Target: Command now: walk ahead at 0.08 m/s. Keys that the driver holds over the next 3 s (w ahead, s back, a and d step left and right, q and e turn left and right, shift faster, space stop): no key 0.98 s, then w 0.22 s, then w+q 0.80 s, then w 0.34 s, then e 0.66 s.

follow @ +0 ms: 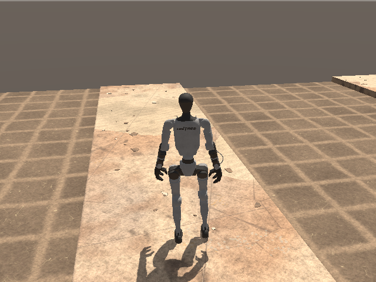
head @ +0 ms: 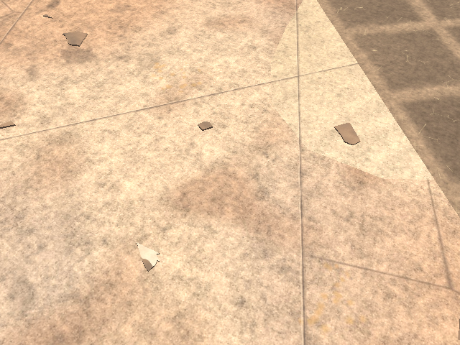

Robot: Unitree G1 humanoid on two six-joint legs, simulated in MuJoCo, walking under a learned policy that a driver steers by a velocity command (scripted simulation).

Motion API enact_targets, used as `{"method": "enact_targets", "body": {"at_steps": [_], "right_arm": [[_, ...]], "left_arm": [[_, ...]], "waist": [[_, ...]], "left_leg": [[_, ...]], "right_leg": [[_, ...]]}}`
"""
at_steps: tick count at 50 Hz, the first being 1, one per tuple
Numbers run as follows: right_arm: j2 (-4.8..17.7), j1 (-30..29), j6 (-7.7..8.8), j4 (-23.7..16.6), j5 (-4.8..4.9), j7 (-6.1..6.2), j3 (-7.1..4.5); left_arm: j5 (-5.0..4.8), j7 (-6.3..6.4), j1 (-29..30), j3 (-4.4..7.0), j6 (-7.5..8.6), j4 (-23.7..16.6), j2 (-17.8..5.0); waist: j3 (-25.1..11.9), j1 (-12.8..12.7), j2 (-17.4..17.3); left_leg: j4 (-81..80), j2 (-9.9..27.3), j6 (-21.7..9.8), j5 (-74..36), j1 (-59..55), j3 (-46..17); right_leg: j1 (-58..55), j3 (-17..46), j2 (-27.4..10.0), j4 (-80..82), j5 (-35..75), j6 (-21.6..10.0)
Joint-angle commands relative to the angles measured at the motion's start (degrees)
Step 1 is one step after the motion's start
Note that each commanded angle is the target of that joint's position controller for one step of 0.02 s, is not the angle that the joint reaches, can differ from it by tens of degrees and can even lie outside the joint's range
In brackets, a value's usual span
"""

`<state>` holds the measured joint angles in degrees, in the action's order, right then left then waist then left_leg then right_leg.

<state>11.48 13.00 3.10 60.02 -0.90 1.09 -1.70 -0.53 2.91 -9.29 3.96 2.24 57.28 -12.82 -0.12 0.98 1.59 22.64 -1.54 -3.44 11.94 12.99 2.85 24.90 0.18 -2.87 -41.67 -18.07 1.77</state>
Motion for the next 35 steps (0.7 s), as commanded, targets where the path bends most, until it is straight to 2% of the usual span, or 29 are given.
{"method": "enact_targets", "body": {"at_steps": [1, 2, 3, 4, 5, 6, 7, 8, 11, 16, 23, 35], "right_arm": [[9.34, -2.53, -0.07, -1.97, 0.99, 0.53, -1.53], [8.78, -2.79, -0.29, -1.69, 1.6, 0.4, -1.4], [8.2, -0.87, -0.3, -0.9, 1.95, 0.1, -1.36], [7.19, 0.45, -0.17, -0.64, 1.22, -0.2, -1.15], [6.64, 3.57, -0.04, -0.23, 0.41, -0.55, -1.37], [5.4, 4.76, -0.37, 0.27, 0.28, -0.41, -1.16], [6.02, 2.49, -0.83, 0.13, 0.57, -0.11, -1.23], [6.0, 1.22, -1.28, -0.19, 0.87, 0.27, -1.25], [6.19, 1.79, -2.11, 0.1, 0.57, 0.63, -1.34], [5.9, 1.38, -2.41, 0.57, 0.8, 0.57, -1.44], [5.52, 1.51, -2.79, 1.41, 0.76, 0.6, -1.34], [5.03, 2.49, -2.51, 2.39, 0.64, 0.75, -0.9]], "left_arm": [[-0.18, -0.1, -4.02, 0.16, -0.8, -0.18, -2.54], [0.11, -0.2, -4.3, 0.14, -1.14, 0.21, -2.72], [0.83, -0.22, -3.81, 0.38, -1.55, 0.18, -4.19], [1.33, -0.06, -3.86, 0.68, -1.93, 0.02, -6.15], [0.89, 0.08, -1.99, 1.13, -2.23, -0.35, -8.84], [0.16, -0.16, -0.56, 1.16, -2.43, 0.1, -7.75], [0.06, -0.41, -0.18, 0.93, -2.35, 0.26, -5.6], [0.47, -0.47, 0.24, 0.74, -2.09, 0.51, -4.83], [0.57, -0.53, 0.38, 0.76, -1.26, 1.53, -4.83], [0.35, -0.37, 1.08, 0.66, -1.41, 2.68, -4.95], [0.39, -0.19, 1.38, 0.46, -1.87, 3.99, -4.95], [0.53, 0.02, 0.68, 0.08, -2.34, 5.77, -4.38]], "waist": [[-5.55, -2.87, -7.92], [-4.71, -3.53, -7.17], [-3.67, -3.22, -5.43], [-3.42, -2.26, -2.82], [-2.24, 1.13, 2.06], [-1.56, 1.45, 4.26], [0.17, -0.23, 2.54], [0.6, -0.46, 1.68], [-0.65, -0.2, 1.57], [-1.35, -0.37, -0.22], [-0.1, -0.54, -1.69], [2.38, -0.92, -1.8]], "left_leg": [[-2.63, 12.61, -8.0, -36.78, -2.76, -7.44], [-2.32, 11.85, -6.9, -31.13, -1.31, -7.35], [-2.72, 10.42, -4.86, -21.57, -0.02, -7.65], [-2.56, 8.65, -2.84, -10.53, 2.07, -7.33], [-2.75, 4.72, -1.1, -2.14, 4.78, -5.07], [-3.58, 3.17, 0.02, -0.42, 3.83, -3.63], [-2.66, 2.65, 0.65, -0.51, 2.82, -2.71], [-1.87, 2.81, 0.76, -2.28, 2.28, -2.53], [-0.32, 3.26, 0.61, -8.83, -0.49, -2.55], [0.66, 3.66, 0.62, -12.16, -2.8, -2.53], [0.2, 3.89, 0.87, -10.14, -2.83, -2.57], [-2.13, 4.3, 0.81, -3.29, -0.6, -3.28]], "right_leg": [[-10.31, -1.12, 1.1, 10.63, 7.97, -0.09], [-13.78, -1.38, 1.26, 15.92, 12.93, -0.91], [-16.56, 0.13, 0.13, 19.06, 18.28, -1.99], [-19.97, 3.06, -3.06, 18.73, 25.2, -3.13], [-21.33, 3.6, -4.44, 15.8, 28.35, -4.82], [-19.32, 2.83, -3.35, 14.92, 22.26, -5.73], [-16.87, 2.42, -2.1, 15.61, 18.96, -4.99], [-16.04, 2.28, -1.77, 16.05, 19.56, -4.21], [-16.38, 1.83, -1.26, 15.44, 23.44, -3.6], [-16.56, 1.64, -0.95, 14.94, 24.23, -3.7], [-16.13, 1.3, -0.46, 15.42, 21.18, -3.39], [-15.62, 1.02, 0.07, 17.05, 15.6, -2.66]]}}
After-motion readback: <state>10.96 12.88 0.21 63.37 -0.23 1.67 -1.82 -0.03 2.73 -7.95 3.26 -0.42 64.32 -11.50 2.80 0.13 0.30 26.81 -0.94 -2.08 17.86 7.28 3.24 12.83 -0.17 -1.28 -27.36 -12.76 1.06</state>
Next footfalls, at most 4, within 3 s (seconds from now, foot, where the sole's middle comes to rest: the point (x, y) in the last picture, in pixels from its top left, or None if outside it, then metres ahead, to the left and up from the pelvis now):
0.08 right None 0.09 -0.14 -0.78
1.32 right None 0.18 -0.18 -0.78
1.86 left None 0.48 0.09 -0.78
2.36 right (217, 238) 0.84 0.03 -0.78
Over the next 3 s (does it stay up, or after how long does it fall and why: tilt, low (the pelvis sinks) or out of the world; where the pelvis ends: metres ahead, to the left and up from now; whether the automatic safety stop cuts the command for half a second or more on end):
stays up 0.80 0.13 0.00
